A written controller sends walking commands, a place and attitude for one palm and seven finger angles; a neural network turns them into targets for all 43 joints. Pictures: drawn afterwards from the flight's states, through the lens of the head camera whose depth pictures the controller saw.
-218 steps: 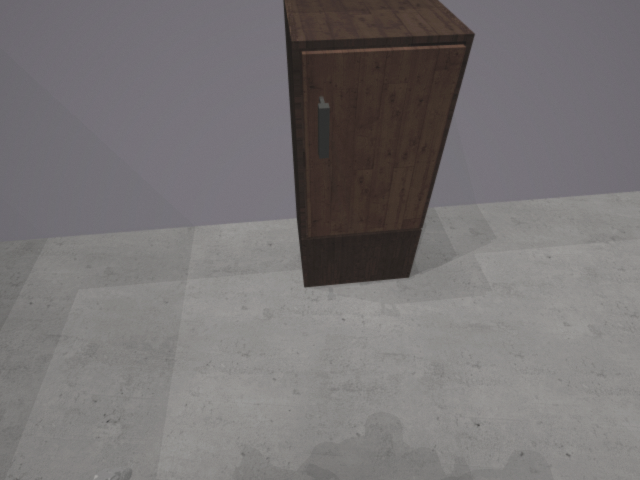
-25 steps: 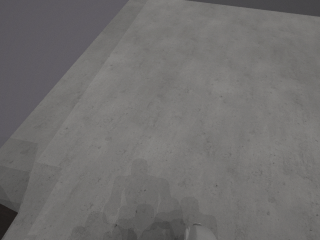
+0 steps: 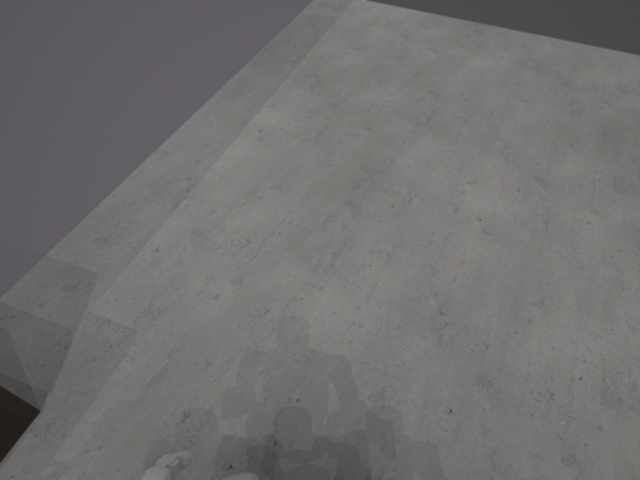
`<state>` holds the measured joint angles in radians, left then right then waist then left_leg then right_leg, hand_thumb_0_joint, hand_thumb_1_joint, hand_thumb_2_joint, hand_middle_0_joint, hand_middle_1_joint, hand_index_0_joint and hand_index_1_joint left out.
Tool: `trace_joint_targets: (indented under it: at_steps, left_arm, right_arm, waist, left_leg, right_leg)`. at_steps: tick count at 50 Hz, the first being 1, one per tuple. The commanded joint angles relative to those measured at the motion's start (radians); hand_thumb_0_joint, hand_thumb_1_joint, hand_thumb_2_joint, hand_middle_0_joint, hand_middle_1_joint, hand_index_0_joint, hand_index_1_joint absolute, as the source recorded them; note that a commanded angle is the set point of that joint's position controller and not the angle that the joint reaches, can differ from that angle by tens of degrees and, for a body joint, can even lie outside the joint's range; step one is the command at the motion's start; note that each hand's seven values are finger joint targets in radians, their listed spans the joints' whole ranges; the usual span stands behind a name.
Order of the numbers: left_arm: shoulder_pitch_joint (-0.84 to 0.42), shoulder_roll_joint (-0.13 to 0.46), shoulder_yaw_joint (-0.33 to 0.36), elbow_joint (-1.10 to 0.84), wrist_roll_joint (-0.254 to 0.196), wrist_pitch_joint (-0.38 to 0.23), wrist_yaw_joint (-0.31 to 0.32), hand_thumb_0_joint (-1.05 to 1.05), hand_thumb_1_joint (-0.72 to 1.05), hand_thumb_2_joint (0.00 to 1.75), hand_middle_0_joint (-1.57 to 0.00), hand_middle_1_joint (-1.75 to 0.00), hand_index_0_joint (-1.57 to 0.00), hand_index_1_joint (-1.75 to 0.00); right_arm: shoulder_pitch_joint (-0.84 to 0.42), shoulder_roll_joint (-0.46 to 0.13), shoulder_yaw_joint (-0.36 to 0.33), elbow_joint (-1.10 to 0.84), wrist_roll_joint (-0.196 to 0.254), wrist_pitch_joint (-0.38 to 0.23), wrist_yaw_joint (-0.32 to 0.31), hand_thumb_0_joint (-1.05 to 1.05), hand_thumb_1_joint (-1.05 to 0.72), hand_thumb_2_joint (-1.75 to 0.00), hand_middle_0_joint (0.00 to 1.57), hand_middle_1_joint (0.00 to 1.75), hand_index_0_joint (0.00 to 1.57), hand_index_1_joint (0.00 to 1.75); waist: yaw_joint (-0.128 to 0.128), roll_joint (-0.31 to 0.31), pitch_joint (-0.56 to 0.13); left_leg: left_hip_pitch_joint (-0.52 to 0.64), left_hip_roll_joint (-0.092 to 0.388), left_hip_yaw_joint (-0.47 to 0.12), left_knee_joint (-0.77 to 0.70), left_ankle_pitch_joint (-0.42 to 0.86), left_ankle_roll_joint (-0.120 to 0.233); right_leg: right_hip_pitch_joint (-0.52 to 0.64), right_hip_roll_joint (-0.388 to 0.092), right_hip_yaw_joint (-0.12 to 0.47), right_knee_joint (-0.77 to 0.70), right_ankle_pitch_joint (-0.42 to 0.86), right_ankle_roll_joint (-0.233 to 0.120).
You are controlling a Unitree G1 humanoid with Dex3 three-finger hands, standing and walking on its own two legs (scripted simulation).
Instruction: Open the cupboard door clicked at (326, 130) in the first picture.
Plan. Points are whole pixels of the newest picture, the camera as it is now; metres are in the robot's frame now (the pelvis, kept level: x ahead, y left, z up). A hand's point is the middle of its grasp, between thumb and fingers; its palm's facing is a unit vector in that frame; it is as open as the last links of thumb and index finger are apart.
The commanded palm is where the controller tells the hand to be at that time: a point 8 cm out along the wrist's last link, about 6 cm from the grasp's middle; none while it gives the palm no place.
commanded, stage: turn to face it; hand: left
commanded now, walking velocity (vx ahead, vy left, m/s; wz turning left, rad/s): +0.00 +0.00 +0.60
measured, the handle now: out of the picture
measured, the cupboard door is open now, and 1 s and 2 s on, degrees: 0 0 0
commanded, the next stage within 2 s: take the last steps up to it in 1.90 s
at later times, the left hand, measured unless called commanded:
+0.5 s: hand out of the picture +0.01 +0.25 -0.15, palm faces +0.30 -0.92 -0.25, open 7.4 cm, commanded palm none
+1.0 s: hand out of the picture -0.09 +0.14 -0.14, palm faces +0.57 -0.78 -0.26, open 7.4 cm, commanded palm none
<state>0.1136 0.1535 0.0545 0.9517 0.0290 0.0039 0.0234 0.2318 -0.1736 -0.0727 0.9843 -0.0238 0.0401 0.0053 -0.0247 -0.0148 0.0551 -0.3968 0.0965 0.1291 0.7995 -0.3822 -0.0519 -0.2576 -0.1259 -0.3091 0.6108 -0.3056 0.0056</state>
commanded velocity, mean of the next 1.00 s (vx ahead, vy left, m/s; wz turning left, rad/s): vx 0.00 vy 0.00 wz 0.60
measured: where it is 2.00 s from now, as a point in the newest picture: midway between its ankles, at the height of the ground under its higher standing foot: outside the picture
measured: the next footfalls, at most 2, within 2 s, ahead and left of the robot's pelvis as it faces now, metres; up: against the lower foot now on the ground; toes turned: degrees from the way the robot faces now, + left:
left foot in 0.02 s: +0.07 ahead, +0.10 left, +0.00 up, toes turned +10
right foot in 0.68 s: +0.05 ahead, -0.13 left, +0.00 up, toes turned +22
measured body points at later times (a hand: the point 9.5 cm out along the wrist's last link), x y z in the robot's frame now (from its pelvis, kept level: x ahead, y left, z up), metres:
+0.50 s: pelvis -0.01 +0.02 +0.02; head +0.01 +0.04 +0.47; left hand +0.00 +0.30 -0.13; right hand +0.10 -0.22 -0.12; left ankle +0.03 +0.09 -0.72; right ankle +0.00 -0.17 -0.66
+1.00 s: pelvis -0.03 -0.05 +0.02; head +0.02 -0.05 +0.46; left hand -0.11 +0.19 -0.12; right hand +0.18 -0.24 -0.14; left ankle -0.12 +0.09 -0.66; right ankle +0.01 -0.15 -0.72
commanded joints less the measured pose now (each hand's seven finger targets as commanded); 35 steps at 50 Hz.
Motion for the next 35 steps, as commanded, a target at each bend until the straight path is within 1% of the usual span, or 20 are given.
trace_joint_targets:
  at_steps: [1,2,3,4,5,6,7,9,13,16,19,22,24,28,29,31,32,33,34,35]
  left_arm:
    - [0.051,0.128,0.049,-0.081,-0.018,0.018,0.004,0.0,0.9,0.9,-0.2,-0.3,-0.2,-0.3]
    - [0.005,0.085,0.034,-0.129,-0.017,0.023,0.001,0.0,0.9,0.9,-0.2,-0.3,-0.2,-0.3]
    - [-0.022,0.112,0.037,-0.142,-0.007,0.028,-0.001,0.0,0.9,0.9,-0.2,-0.3,-0.2,-0.3]
    - [-0.031,0.107,0.042,-0.125,0.0,0.033,0.001,0.0,0.9,0.9,-0.2,-0.3,-0.2,-0.3]
    - [-0.023,0.116,0.049,-0.114,-0.002,0.032,-0.004,0.0,0.9,0.9,-0.2,-0.3,-0.2,-0.3]
    - [0.0,0.129,0.053,-0.098,-0.002,0.029,-0.01,0.0,0.9,0.9,-0.2,-0.3,-0.2,-0.3]
    - [0.031,0.133,0.056,-0.082,-0.003,0.027,-0.016,0.0,0.9,0.9,-0.2,-0.3,-0.2,-0.3]
    - [0.077,0.144,0.056,-0.06,-0.005,0.03,-0.015,0.0,0.9,0.9,-0.2,-0.3,-0.2,-0.3]
    - [0.081,0.158,0.058,-0.059,-0.007,0.035,-0.007,0.0,0.9,0.9,-0.2,-0.3,-0.2,-0.3]
    - [0.071,0.169,0.059,-0.066,-0.009,0.037,-0.002,0.0,0.9,0.9,-0.2,-0.3,-0.2,-0.3]
    - [0.052,0.175,0.056,-0.075,-0.011,0.037,-0.001,0.0,0.9,0.9,-0.2,-0.3,-0.2,-0.3]
    - [0.036,0.179,0.053,-0.085,-0.012,0.036,-0.001,0.0,0.9,0.9,-0.2,-0.3,-0.2,-0.3]
    - [0.044,0.174,0.05,-0.093,-0.014,0.036,0.001,0.0,0.9,0.9,-0.2,-0.3,-0.2,-0.3]
    - [0.084,0.165,0.044,-0.097,-0.019,0.034,0.005,0.0,0.9,0.9,-0.2,-0.3,-0.2,-0.3]
    - [0.118,0.163,0.045,-0.095,-0.022,0.034,0.006,0.0,0.9,0.9,-0.2,-0.3,-0.2,-0.3]
    - [0.196,0.169,0.049,-0.079,-0.026,0.031,0.009,0.0,0.9,0.9,-0.2,-0.3,-0.2,-0.3]
    - [0.239,0.188,0.054,-0.073,-0.024,0.026,0.011,0.0,0.9,0.9,-0.2,-0.3,-0.2,-0.3]
    - [0.273,0.24,0.067,-0.075,-0.013,0.016,0.017,0.0,0.9,0.9,-0.2,-0.3,-0.2,-0.3]
    - [0.219,0.33,0.079,-0.11,0.006,0.011,0.023,0.0,0.9,0.9,-0.2,-0.3,-0.2,-0.3]
    - [0.095,0.306,0.058,-0.147,-0.008,0.015,0.027,0.0,0.9,0.9,-0.2,-0.3,-0.2,-0.3]
  right_arm:
    - [0.164,-0.167,-0.035,-0.044,-0.006,-0.028,0.005,0.0,-0.9,-0.9,0.2,0.3,0.2,0.3]
    - [0.2,-0.254,-0.053,-0.058,-0.009,-0.033,-0.003,0.0,-0.9,-0.9,0.2,0.3,0.2,0.3]
    - [0.197,-0.268,-0.053,-0.052,-0.01,-0.032,-0.01,0.0,-0.9,-0.9,0.2,0.3,0.2,0.3]
    - [0.156,-0.242,-0.048,-0.055,-0.007,-0.037,-0.022,0.0,-0.9,-0.9,0.2,0.3,0.2,0.3]
    - [0.095,-0.222,-0.04,-0.077,-0.005,-0.037,-0.026,0.0,-0.9,-0.9,0.2,0.3,0.2,0.3]
    - [0.043,-0.203,-0.031,-0.095,-0.003,-0.041,-0.027,0.0,-0.9,-0.9,0.2,0.3,0.2,0.3]
    - [0.013,-0.192,-0.024,-0.107,0.001,-0.048,-0.029,0.0,-0.9,-0.9,0.2,0.3,0.2,0.3]
    - [0.021,-0.197,-0.026,-0.107,0.006,-0.053,-0.029,0.0,-0.9,-0.9,0.2,0.3,0.2,0.3]
    - [0.058,-0.204,-0.033,-0.097,0.009,-0.05,-0.027,0.0,-0.9,-0.9,0.2,0.3,0.2,0.3]
    - [0.058,-0.213,-0.038,-0.092,0.008,-0.042,-0.022,0.0,-0.9,-0.9,0.2,0.3,0.2,0.3]
    - [0.054,-0.219,-0.042,-0.091,0.005,-0.034,-0.018,0.0,-0.9,-0.9,0.2,0.3,0.2,0.3]
    - [0.053,-0.227,-0.049,-0.089,0.003,-0.027,-0.015,0.0,-0.9,-0.9,0.2,0.3,0.2,0.3]
    - [0.042,-0.234,-0.052,-0.093,0.001,-0.022,-0.013,0.0,-0.9,-0.9,0.2,0.3,0.2,0.3]
    - [0.012,-0.247,-0.059,-0.107,-0.003,-0.01,-0.008,0.0,-0.9,-0.9,0.2,0.3,0.2,0.3]
    - [-0.007,-0.25,-0.061,-0.114,-0.005,-0.006,-0.007,0.0,-0.9,-0.9,0.2,0.3,0.2,0.3]
    - [-0.047,-0.245,-0.067,-0.13,-0.005,0.0,-0.002,0.0,-0.9,-0.9,0.2,0.3,0.2,0.3]
    - [-0.07,-0.237,-0.067,-0.137,0.0,0.004,0.0,0.0,-0.9,-0.9,0.2,0.3,0.2,0.3]
    - [-0.059,-0.184,-0.063,-0.144,0.008,0.009,0.005,0.0,-0.9,-0.9,0.2,0.3,0.2,0.3]
    - [-0.023,-0.115,-0.056,-0.163,0.011,0.007,0.0,0.0,-0.9,-0.9,0.2,0.3,0.2,0.3]
    - [-0.055,-0.192,-0.067,-0.163,-0.008,0.005,0.003,0.0,-0.9,-0.9,0.2,0.3,0.2,0.3]
  waist:
    - [-0.039,0.235,-0.091]
    - [-0.065,0.426,-0.069]
    - [-0.061,0.282,-0.094]
    - [-0.048,0.283,-0.095]
    - [-0.025,0.242,-0.086]
    - [-0.007,0.186,-0.087]
    - [0.013,0.167,-0.096]
    - [0.015,0.111,-0.142]
    - [0.003,0.09,-0.149]
    - [-0.003,0.1,-0.121]
    - [-0.012,0.13,-0.1]
    - [-0.022,0.144,-0.091]
    - [-0.018,0.156,-0.101]
    - [-0.007,0.166,-0.109]
    - [0.009,0.176,-0.113]
    - [0.04,0.176,-0.11]
    - [0.065,0.161,-0.106]
    - [0.079,0.007,-0.118]
    - [0.065,-0.316,-0.091]
    - [0.033,-0.213,-0.013]
  left_leg:
    - [0.213,0.143,-0.28,-0.379,0.363,0.09]
    - [0.23,0.34,-0.551,-0.505,0.572,0.205]
    - [0.215,0.368,-0.557,-0.51,0.497,0.257]
    - [0.211,0.291,-0.521,-0.518,0.437,0.208]
    - [0.208,0.254,-0.487,-0.51,0.36,0.177]
    - [0.208,0.21,-0.419,-0.501,0.36,0.153]
    - [0.215,0.172,-0.369,-0.502,0.366,0.132]
    - [0.267,0.139,-0.339,-0.503,0.399,0.122]
    - [0.313,0.131,-0.374,-0.521,0.374,0.135]
    - [0.297,0.133,-0.425,-0.542,0.282,0.16]
    - [0.266,0.127,-0.475,-0.555,0.197,0.189]
    - [0.242,0.117,-0.533,-0.561,0.127,0.205]
    - [0.223,0.112,-0.565,-0.56,0.093,0.214]
    - [0.141,0.083,-0.609,-0.555,0.064,0.207]
    - [0.105,0.068,-0.604,-0.561,0.053,0.195]
    - [0.021,0.018,-0.577,-0.559,0.037,0.146]
    - [-0.055,-0.016,-0.544,-0.517,0.013,0.11]
    - [-0.188,-0.097,-0.444,-0.331,-0.07,0.055]
    - [-0.336,-0.231,-0.216,0.018,-0.126,-0.012]
    - [-0.268,-0.16,-0.24,0.206,-0.129,0.011]
  right_leg:
    - [-0.178,-0.093,0.07,0.188,-0.071,0.021]
    - [-0.338,0.017,0.121,0.437,-0.378,0.076]
    - [-0.341,0.009,0.242,0.568,-0.326,0.056]
    - [-0.382,0.0,0.288,0.607,-0.241,0.055]
    - [-0.401,0.004,0.303,0.645,-0.16,0.059]
    - [-0.391,0.0,0.314,0.647,-0.08,0.065]
    - [-0.376,0.002,0.308,0.641,-0.027,0.073]
    - [-0.355,0.014,0.317,0.623,0.017,0.084]
    - [-0.348,0.02,0.333,0.566,0.021,0.101]
    - [-0.339,0.022,0.338,0.504,-0.002,0.107]
    - [-0.309,0.031,0.338,0.417,-0.04,0.104]
    - [-0.273,0.05,0.337,0.339,-0.081,0.094]
    - [-0.242,0.063,0.337,0.288,-0.104,0.085]
    - [-0.118,0.104,0.327,0.166,-0.124,0.058]
    - [-0.06,0.115,0.319,0.111,-0.121,0.049]
    - [0.081,0.139,0.288,-0.053,-0.073,0.033]
    - [0.187,0.125,0.289,-0.185,0.001,0.025]
    - [0.295,-0.02,0.422,-0.348,-0.091,-0.023]
    - [0.262,-0.329,0.765,-0.49,-0.309,-0.133]
    - [0.008,-0.373,0.706,-0.494,-0.268,-0.144]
